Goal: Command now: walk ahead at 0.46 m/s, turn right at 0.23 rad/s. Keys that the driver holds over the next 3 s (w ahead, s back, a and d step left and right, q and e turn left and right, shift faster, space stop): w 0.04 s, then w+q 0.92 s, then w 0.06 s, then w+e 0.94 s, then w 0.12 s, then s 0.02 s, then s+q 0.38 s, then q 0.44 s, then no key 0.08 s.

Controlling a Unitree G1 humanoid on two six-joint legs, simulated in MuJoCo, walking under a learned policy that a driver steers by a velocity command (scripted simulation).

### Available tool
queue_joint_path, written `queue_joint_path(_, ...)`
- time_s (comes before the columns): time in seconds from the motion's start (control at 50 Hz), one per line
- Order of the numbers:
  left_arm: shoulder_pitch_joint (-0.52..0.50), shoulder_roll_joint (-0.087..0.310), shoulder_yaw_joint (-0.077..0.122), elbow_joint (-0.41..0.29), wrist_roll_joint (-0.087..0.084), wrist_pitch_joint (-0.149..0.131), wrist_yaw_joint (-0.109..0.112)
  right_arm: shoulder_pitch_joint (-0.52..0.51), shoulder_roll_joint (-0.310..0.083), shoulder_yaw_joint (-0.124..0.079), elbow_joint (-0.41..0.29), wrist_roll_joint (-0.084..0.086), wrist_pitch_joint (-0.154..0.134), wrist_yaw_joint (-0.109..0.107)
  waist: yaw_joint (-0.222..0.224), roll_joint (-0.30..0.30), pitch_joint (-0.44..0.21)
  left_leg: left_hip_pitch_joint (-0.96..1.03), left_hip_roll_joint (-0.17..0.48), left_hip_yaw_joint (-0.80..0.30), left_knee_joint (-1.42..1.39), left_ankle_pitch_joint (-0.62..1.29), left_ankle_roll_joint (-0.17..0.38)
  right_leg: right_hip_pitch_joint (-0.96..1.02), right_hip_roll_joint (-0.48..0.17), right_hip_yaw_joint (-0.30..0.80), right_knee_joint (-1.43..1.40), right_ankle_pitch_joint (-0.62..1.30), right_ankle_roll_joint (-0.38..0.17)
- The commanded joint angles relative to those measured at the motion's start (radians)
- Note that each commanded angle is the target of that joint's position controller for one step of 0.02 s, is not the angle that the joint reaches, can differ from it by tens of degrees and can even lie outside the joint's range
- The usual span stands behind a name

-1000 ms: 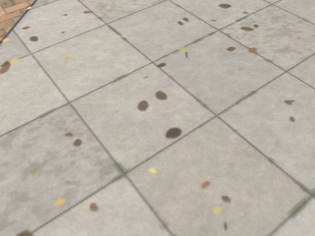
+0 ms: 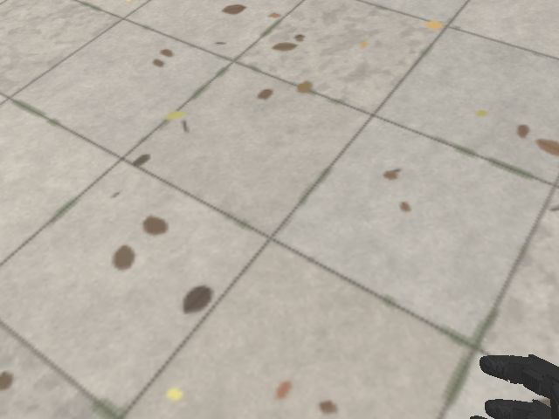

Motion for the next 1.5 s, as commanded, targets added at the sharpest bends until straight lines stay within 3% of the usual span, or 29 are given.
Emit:
queue_joint_path(0.02,-0.007,0.169,0.044,-0.037,0.005,0.0,0.004,0.048,-0.156,-0.057,-0.052,0.001,-0.023,-0.013,-0.106,-0.189,-0.054,0.217,-0.041,0.056,-0.039,-0.045,0.073,-0.045,-0.215,0.071,0.174,0.951,-0.073)
queue_joint_path(0.04,-0.026,0.152,0.034,-0.049,0.013,0.001,0.002,0.206,-0.19,-0.07,-0.022,-0.006,-0.02,-0.022,-0.184,-0.178,-0.176,0.478,0.017,0.009,-0.009,-0.02,0.124,-0.153,-0.176,0.045,0.367,0.953,-0.044)
queue_joint_path(0.06,0.038,0.073,0.009,-0.073,0.031,-0.005,-0.001,0.384,-0.264,-0.087,0.002,-0.025,-0.016,-0.028,-0.202,0.012,-0.371,0.877,0.255,-0.345,0.027,-0.11,0.255,-0.458,-0.064,0.009,0.723,0.589,0.012)
queue_joint_path(0.08,0.114,0.024,-0.008,-0.065,0.008,-0.019,-0.005,0.443,-0.244,-0.081,0.049,-0.012,-0.015,-0.012,-0.166,0.242,-0.447,1.01,0.402,-0.763,-0.141,-0.339,0.347,-0.692,0.069,0.026,0.965,-0.153,0.05)
queue_joint_path(0.1,0.003,0.122,0.011,-0.078,-0.012,-0.031,-0.011,0.385,-0.164,-0.058,0.049,0.013,-0.015,-0.011,-0.182,0.149,-0.28,0.892,0.36,-0.718,-0.206,-0.456,0.305,-0.793,-0.001,0.036,1.035,-0.121,0.042)
queue_joint_path(0.14,-0.177,0.14,0.015,-0.117,0.001,-0.059,-0.017,0.265,-0.131,-0.043,0.032,0.003,0.002,-0.018,-0.154,0.01,-0.063,0.599,0.279,-0.476,-0.248,-0.272,0.269,-0.795,-0.088,-0.048,0.957,0.04,0.035)
queue_joint_path(0.18,-0.181,0.115,0.016,-0.123,0.02,-0.071,-0.026,0.238,-0.111,-0.033,0.023,-0.017,0.007,-0.024,-0.1,0.023,-0.036,0.47,0.217,-0.392,-0.29,-0.11,0.27,-0.721,-0.126,-0.056,0.872,0.103,0.047)
queue_joint_path(0.3,-0.322,0.036,-0.018,-0.178,0.039,-0.073,-0.034,0.268,-0.166,-0.049,0.044,0.013,0.013,-0.052,-0.112,0.041,0.02,0.278,0.143,-0.232,-0.343,-0.028,0.261,-0.627,-0.109,-0.12,0.468,0.277,0.12)
queue_joint_path(0.4,-0.438,0.079,-0.003,-0.211,0.015,-0.087,-0.044,0.363,-0.191,-0.058,0.066,0.028,0.035,-0.062,-0.146,0.047,-0.003,0.305,0.159,-0.286,-0.262,-0.112,0.197,-0.49,-0.057,-0.086,0.252,0.463,0.126)
queue_joint_path(0.48,-0.289,0.142,0.037,-0.183,0.014,-0.094,-0.035,0.363,-0.149,-0.047,0.057,0.014,0.05,-0.062,-0.046,0.056,-0.071,0.308,0.118,-0.312,-0.032,-0.091,0.127,-0.238,-0.072,-0.101,0.173,0.336,0.054)
queue_joint_path(0.5,-0.146,0.196,0.054,-0.172,0.03,-0.094,-0.026,0.364,-0.083,-0.022,0.034,-0.005,0.049,-0.056,0.017,-0.036,-0.205,0.213,0.052,-0.248,0.24,-0.205,0.091,-0.021,-0.224,0.038,0.173,0.261,-0.008)
queue_joint_path(0.52,-0.071,0.279,0.073,-0.151,0.046,-0.077,-0.028,0.491,-0.001,0.002,0.004,0.016,0.038,-0.058,-0.031,-0.344,-0.342,-0.083,-0.073,-0.12,0.574,-0.58,0.033,0.252,-0.453,0.458,0.082,0.076,-0.151)
queue_joint_path(0.54,-0.074,0.208,0.061,-0.142,0.035,-0.073,-0.037,0.495,-0.093,-0.014,0.014,0.04,0.038,-0.061,-0.027,-0.322,-0.302,-0.22,-0.009,-0.146,0.742,-0.584,0.023,0.213,-0.473,0.622,0.006,-0.132,-0.175)
queue_joint_path(0.56,-0.122,0.139,0.043,-0.15,0.029,-0.072,-0.036,0.408,-0.155,-0.033,0.011,0.041,0.045,-0.063,-0.013,-0.208,-0.175,-0.253,0.031,-0.145,0.791,-0.487,0.022,0.109,-0.428,0.472,-0.007,-0.12,-0.139)
queue_joint_path(0.6,-0.209,0.084,0.025,-0.141,0.035,-0.069,-0.038,0.321,-0.145,-0.038,-0.005,0.017,0.055,-0.062,-0.045,-0.13,-0.059,-0.202,0.087,-0.116,0.738,-0.36,0.01,-0.077,-0.34,0.218,-0.03,0.148,-0.107)
queue_joint_path(0.72,-0.222,0.107,0.043,-0.085,0.027,-0.092,-0.032,0.242,-0.065,-0.025,-0.056,0.009,0.087,-0.042,-0.076,-0.108,0.006,-0.173,0.13,-0.09,0.555,-0.223,-0.01,-0.172,-0.313,-0.052,-0.135,0.428,-0.129)
queue_joint_path(0.82,-0.207,0.154,0.056,-0.049,0.022,-0.078,-0.023,0.107,-0.048,-0.011,-0.093,0.01,0.073,-0.011,-0.037,-0.081,0.035,-0.124,0.116,-0.028,0.282,-0.003,0.004,-0.147,-0.291,-0.221,-0.149,0.485,-0.102)
queue_joint_path(0.92,-0.152,0.196,0.07,-0.007,-0.001,-0.052,-0.021,-0.005,-0.067,-0.015,-0.15,0.013,0.073,0.013,-0.024,-0.082,0.061,-0.096,0.082,0.041,0.148,-0.072,0.06,-0.032,-0.322,-0.303,-0.087,0.629,-0.066)
queue_joint_path(0.96,-0.154,0.228,0.079,-0.006,-0.008,-0.038,-0.015,0.038,-0.102,-0.033,-0.155,0.008,0.08,0.014,-0.068,-0.114,0.005,0.017,0.019,0.097,0.136,-0.172,0.102,0.002,-0.32,-0.342,0.05,0.961,-0.046)
queue_joint_path(1.0,-0.152,0.218,0.07,-0.004,-0.014,-0.027,-0.009,0.29,-0.176,-0.081,-0.094,0.009,0.088,-0.002,-0.214,-0.09,-0.139,0.406,-0.056,0.107,0.05,-0.131,0.169,-0.124,-0.278,-0.383,0.391,1.056,-0.007)
queue_joint_path(1.02,-0.124,0.151,0.041,-0.022,0.021,-0.034,-0.01,0.438,-0.25,-0.105,-0.058,0.013,0.098,-0.025,-0.257,0.05,-0.232,0.722,0.107,-0.137,0.048,-0.099,0.227,-0.397,-0.228,-0.38,0.702,0.583,0.033)
queue_joint_path(1.04,-0.022,0.039,0.0,-0.06,0.035,-0.059,-0.027,0.39,-0.319,-0.099,-0.073,0.011,0.083,-0.027,-0.132,0.233,-0.36,0.949,0.359,-0.708,-0.083,-0.317,0.402,-0.755,-0.044,-0.247,1.001,-0.193,0.077)
queue_joint_path(1.06,-0.131,0.148,0.022,-0.048,-0.008,-0.079,-0.036,0.404,-0.221,-0.074,-0.082,0.006,0.07,-0.022,-0.218,0.081,-0.372,0.912,0.388,-0.733,-0.178,-0.37,0.38,-0.829,-0.073,-0.095,1.079,-0.164,0.069)
queue_joint_path(1.08,-0.212,0.173,0.03,-0.077,-0.038,-0.087,-0.04,0.365,-0.188,-0.061,-0.066,-0.001,0.057,-0.019,-0.213,0.061,-0.221,0.786,0.358,-0.561,-0.189,-0.275,0.335,-0.879,-0.112,-0.108,1.056,-0.074,0.053)
queue_joint_path(1.12,-0.225,0.15,0.028,-0.059,-0.007,-0.083,-0.029,0.256,-0.13,-0.042,-0.055,-0.008,0.043,-0.018,-0.137,0.01,-0.097,0.537,0.275,-0.335,-0.213,-0.072,0.275,-0.789,-0.187,-0.108,0.924,0.069,0.056)
queue_joint_path(1.22,-0.172,0.093,0.023,-0.024,-0.006,-0.026,-0.027,0.225,-0.118,-0.041,-0.003,-0.026,0.0,-0.024,-0.083,0.014,-0.029,0.374,0.23,-0.1,-0.337,0.098,0.254,-0.718,-0.195,-0.076,0.813,0.239,0.098)
queue_joint_path(1.32,-0.281,0.059,0.014,-0.053,-0.002,-0.038,-0.041,0.24,-0.124,-0.038,0.036,-0.028,-0.001,-0.043,-0.124,0.017,0.021,0.419,0.189,0.061,-0.37,0.106,0.19,-0.747,-0.151,-0.087,0.517,0.522,0.098)
queue_joint_path(1.42,-0.419,0.03,-0.003,-0.12,0.001,-0.043,-0.075,0.321,-0.154,-0.046,0.094,-0.013,0.022,-0.054,-0.185,-0.008,0.074,0.592,0.254,0.11,-0.344,0.176,0.178,-0.819,-0.133,-0.147,0.347,0.511,0.058)
queue_joint_path(1.5,-0.42,0.055,0.007,-0.17,0.002,-0.037,-0.102,0.311,-0.192,-0.058,0.1,-0.004,0.06,-0.07,-0.145,0.031,0.026,0.703,0.284,0.151,-0.179,0.578,0.148,-0.761,-0.067,-0.235,0.316,0.317,-0.003)
Next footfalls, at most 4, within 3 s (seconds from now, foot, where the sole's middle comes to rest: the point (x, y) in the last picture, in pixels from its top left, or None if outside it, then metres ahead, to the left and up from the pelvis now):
0.04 left None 0.20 0.12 -0.77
0.50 right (383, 417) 0.47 -0.11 -0.77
1.00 left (246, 335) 0.65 0.23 -0.77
1.56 right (284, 219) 1.02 0.17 -0.77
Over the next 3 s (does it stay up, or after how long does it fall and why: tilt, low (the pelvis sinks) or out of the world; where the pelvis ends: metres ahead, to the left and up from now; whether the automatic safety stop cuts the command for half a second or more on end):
stays up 1.16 0.31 0.00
